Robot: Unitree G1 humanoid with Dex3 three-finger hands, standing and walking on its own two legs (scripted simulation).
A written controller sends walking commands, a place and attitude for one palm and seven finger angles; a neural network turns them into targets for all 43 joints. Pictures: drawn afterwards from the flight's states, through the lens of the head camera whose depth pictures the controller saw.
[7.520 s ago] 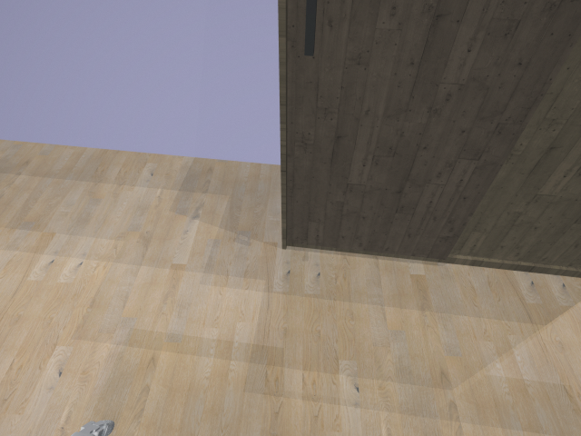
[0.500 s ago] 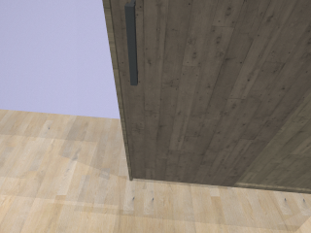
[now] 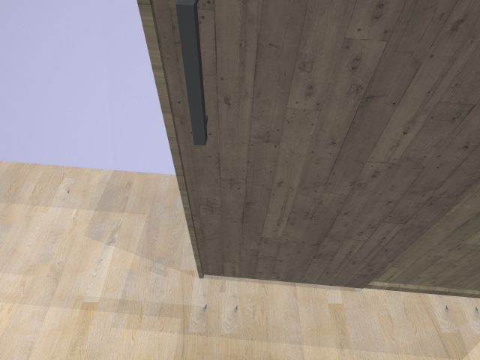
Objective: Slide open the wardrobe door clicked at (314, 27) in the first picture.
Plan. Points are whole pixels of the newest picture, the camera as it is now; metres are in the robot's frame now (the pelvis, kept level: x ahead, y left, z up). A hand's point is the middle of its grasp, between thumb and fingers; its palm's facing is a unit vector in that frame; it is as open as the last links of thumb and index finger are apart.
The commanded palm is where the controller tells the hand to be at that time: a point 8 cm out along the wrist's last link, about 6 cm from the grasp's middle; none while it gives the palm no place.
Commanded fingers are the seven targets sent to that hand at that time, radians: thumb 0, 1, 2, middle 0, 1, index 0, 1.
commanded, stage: come to a stop and stand still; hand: left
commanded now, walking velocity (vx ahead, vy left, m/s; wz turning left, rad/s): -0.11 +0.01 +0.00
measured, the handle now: (197, 77) +0.48 +0.11 +0.22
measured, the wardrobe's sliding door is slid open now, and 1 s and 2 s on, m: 0.00 0.00 0.00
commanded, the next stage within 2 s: look again from close up in 1.24 s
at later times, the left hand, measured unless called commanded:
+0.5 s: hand out of the picture +0.00 +0.21 -0.16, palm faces +0.00 -0.97 -0.26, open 7.4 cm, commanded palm none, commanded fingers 0.00 0.90 0.90 -0.20 -0.30 -0.20 -0.30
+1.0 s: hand out of the picture -0.16 +0.18 -0.18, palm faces +0.06 -0.98 -0.17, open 7.4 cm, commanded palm none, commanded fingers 0.00 0.90 0.90 -0.20 -0.30 -0.20 -0.30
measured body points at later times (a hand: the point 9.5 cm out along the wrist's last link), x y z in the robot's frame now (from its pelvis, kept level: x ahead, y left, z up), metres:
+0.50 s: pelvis -0.07 +0.02 -0.01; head -0.09 +0.01 +0.44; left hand +0.00 +0.26 -0.14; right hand -0.01 -0.21 -0.15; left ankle -0.07 +0.11 -0.74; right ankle -0.04 -0.11 -0.74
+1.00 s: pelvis -0.12 +0.02 +0.00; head -0.12 +0.02 +0.45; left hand -0.16 +0.23 -0.16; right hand -0.15 -0.20 -0.16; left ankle -0.07 +0.11 -0.74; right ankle -0.04 -0.10 -0.74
